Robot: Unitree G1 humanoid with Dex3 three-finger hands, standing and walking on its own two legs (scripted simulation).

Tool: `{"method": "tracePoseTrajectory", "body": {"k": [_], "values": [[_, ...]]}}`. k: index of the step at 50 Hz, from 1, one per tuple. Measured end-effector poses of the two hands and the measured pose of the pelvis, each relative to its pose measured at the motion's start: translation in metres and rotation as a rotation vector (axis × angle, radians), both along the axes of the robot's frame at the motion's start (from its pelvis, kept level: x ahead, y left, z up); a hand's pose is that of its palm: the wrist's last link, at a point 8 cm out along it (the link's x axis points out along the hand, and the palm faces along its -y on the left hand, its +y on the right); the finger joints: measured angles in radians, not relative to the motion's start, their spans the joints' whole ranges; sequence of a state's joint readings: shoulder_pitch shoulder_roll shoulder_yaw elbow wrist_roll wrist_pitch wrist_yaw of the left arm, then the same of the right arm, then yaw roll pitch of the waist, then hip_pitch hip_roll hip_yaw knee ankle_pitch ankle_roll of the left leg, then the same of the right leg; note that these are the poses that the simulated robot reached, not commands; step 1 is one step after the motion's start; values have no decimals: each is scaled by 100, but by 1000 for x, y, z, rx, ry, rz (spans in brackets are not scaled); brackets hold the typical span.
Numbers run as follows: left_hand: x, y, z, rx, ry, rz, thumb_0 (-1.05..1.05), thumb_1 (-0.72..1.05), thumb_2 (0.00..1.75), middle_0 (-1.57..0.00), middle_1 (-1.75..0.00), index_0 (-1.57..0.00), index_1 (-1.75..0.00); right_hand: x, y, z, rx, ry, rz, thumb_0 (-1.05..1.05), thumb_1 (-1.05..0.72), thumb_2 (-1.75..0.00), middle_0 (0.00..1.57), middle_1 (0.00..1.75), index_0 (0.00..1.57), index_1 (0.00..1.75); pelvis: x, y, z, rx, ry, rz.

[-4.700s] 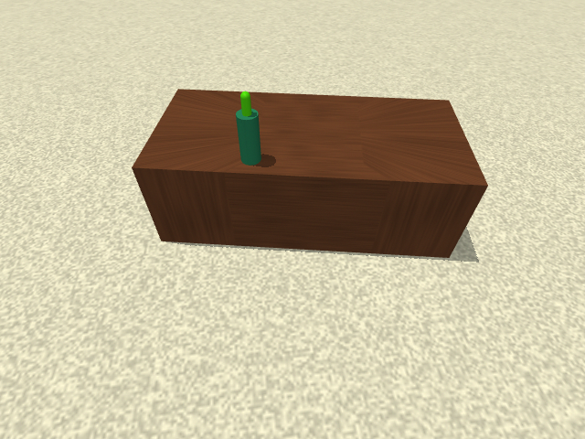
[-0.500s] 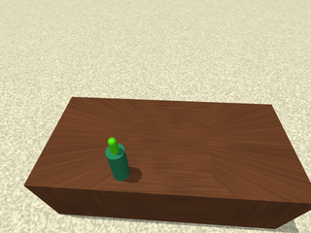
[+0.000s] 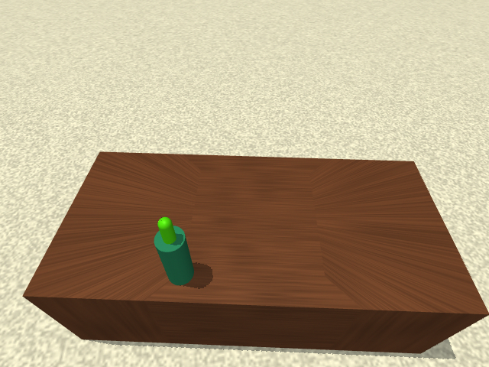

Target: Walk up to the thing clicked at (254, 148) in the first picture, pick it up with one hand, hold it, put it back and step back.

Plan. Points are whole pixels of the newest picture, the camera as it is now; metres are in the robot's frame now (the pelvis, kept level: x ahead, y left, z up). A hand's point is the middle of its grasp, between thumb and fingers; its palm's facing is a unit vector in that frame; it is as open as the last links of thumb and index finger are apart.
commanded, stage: walk up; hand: left
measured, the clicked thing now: (173, 249) +0.47 +0.19 -0.23
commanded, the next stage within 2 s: stand in 0.42 s
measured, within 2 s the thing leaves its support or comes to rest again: neither
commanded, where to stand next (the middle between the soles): +0.06 -0.01 m, yaw -1 degrees
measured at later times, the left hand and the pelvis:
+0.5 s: hand out of the picture +0.08 +0.25 -0.16, palm faces +0.00 -0.95 -0.31, open 7.4 cm; pelvis +0.00 +0.01 +0.00, yaw +0 degrees
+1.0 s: hand out of the picture +0.09 +0.27 -0.15, palm faces -0.01 -0.94 -0.35, open 7.4 cm; pelvis +0.02 +0.01 +0.00, yaw +1 degrees
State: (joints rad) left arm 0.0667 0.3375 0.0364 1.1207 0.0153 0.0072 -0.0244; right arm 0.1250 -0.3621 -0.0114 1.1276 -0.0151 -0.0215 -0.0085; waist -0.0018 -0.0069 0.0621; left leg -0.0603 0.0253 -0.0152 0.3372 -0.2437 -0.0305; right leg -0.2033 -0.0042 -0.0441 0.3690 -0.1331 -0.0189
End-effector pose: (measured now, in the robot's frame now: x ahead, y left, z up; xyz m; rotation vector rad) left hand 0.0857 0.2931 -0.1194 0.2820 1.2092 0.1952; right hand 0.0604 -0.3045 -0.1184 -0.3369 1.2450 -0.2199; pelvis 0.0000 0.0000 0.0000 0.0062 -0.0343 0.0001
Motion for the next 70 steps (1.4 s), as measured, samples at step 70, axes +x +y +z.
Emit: {"method": "tracePoseTrajectory", "body": {"k": [70], "values": [[13,15,4,26,-3,-5,0,90,90,-20,-30,-20,-30,36,20,0,26,-15,28,0,-91,-90,20,29,20,30,21,12,2,-9,6,16]]}}
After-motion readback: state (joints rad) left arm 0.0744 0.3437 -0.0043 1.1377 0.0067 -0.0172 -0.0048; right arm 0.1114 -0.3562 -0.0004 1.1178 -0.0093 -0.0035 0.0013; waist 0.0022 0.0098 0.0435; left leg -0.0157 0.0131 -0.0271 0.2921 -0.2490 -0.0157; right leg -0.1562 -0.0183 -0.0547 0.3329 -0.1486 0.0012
